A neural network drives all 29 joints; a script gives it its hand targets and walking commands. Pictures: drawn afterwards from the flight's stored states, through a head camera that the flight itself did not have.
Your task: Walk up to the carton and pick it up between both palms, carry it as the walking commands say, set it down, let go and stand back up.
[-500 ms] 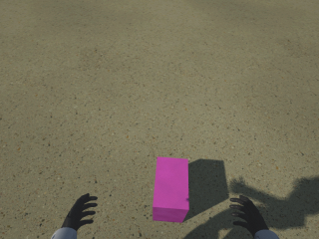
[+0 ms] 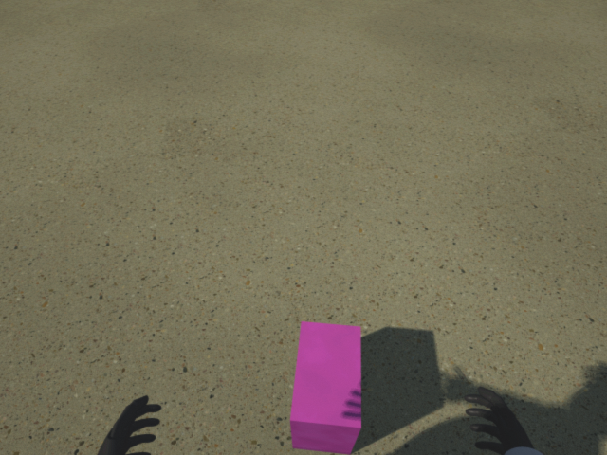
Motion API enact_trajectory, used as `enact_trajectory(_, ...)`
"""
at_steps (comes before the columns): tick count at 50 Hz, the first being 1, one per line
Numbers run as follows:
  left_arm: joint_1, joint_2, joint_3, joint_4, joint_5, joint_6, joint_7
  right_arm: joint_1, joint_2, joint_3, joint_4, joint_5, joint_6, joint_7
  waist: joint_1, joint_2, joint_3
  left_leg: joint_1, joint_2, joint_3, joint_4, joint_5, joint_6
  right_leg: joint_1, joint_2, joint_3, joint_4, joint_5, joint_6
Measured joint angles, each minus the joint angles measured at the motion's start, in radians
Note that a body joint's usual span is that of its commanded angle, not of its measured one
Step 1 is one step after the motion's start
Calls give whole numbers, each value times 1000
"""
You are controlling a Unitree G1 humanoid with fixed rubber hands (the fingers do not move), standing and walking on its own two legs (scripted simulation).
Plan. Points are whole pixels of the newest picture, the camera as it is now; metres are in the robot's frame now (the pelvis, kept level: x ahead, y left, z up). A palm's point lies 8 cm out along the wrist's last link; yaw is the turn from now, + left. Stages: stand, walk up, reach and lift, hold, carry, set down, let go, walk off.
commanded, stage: stand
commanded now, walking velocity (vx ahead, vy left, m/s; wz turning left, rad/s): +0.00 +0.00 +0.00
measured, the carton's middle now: (326, 388) +0.42 -0.04 -0.63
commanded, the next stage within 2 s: none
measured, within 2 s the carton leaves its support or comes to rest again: neither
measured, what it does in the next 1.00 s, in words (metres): stands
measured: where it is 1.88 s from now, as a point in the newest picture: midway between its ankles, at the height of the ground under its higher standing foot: outside the picture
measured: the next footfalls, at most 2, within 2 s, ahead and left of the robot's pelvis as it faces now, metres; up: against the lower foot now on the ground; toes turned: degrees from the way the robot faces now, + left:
none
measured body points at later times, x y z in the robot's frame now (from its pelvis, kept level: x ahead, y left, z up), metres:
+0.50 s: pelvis -0.01 +0.00 +0.00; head -0.03 +0.00 +0.45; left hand +0.11 +0.30 -0.09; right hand +0.13 -0.29 -0.09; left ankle -0.04 +0.14 -0.73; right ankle -0.02 -0.11 -0.73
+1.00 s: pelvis -0.02 +0.00 +0.01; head -0.04 +0.00 +0.46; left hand +0.07 +0.31 -0.10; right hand +0.08 -0.30 -0.10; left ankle -0.04 +0.14 -0.73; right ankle -0.02 -0.11 -0.73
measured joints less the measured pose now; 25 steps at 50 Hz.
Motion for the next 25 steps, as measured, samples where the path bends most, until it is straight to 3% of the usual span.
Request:
enact_trajectory(9,24,59,20,114,6,-44,13,18,-66,-16,136,-3,-73,-9,5,7,-33,-31,-8,-15,-5,7,3,-25,-9,-15,-5,0,2)
enact_trajectory(25,-11,59,2,196,7,-68,3,18,-77,18,223,-5,-110,-16,0,-1,-46,-6,-13,-14,-48,45,5,-4,-18,-13,-40,32,4)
